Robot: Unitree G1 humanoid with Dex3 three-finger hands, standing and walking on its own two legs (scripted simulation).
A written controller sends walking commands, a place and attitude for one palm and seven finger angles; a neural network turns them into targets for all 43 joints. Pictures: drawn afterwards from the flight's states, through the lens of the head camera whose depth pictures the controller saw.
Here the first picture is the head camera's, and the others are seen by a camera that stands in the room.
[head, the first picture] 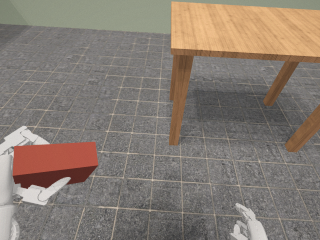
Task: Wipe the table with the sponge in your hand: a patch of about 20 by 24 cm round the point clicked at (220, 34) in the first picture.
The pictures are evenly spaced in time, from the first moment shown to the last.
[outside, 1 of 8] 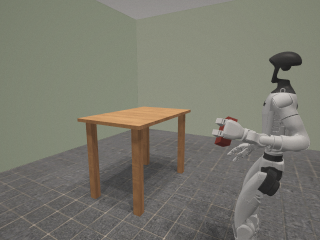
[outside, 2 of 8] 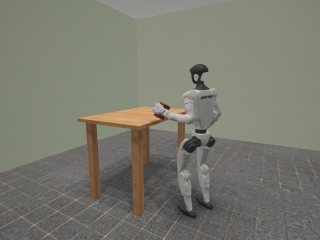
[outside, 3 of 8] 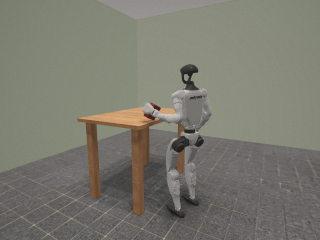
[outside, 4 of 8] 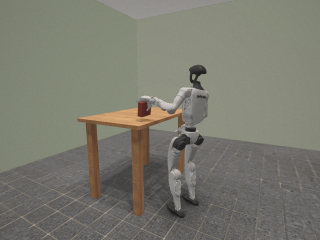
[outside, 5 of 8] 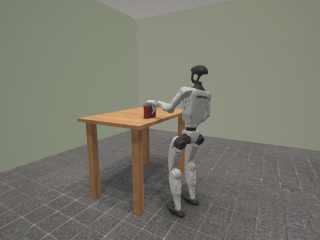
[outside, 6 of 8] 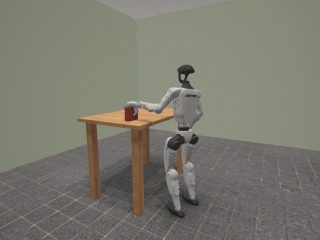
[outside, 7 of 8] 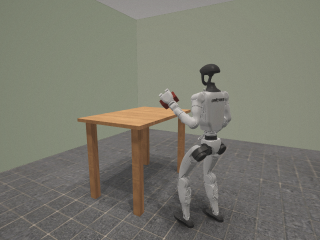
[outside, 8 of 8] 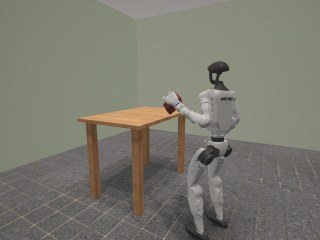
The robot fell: no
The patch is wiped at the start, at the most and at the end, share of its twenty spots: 0.00 1.00 1.00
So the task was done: yes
